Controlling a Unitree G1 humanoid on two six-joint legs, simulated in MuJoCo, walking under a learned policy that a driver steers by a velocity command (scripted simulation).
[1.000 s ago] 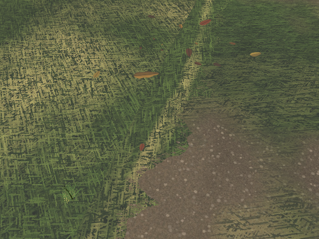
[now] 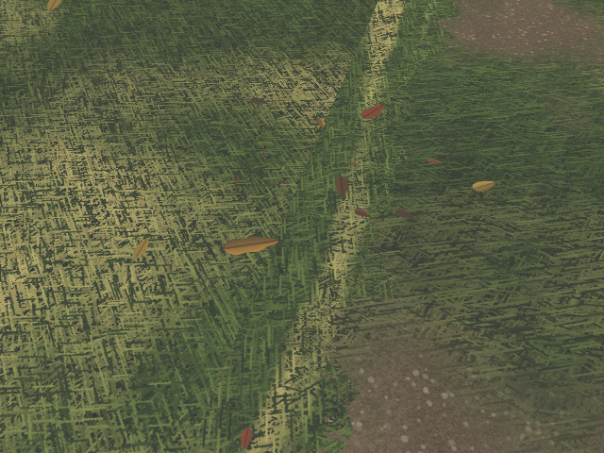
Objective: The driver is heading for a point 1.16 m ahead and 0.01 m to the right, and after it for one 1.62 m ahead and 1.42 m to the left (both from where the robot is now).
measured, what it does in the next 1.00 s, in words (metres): walks ahead: right foot, then left foot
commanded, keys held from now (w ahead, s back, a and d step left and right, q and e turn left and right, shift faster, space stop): w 1.00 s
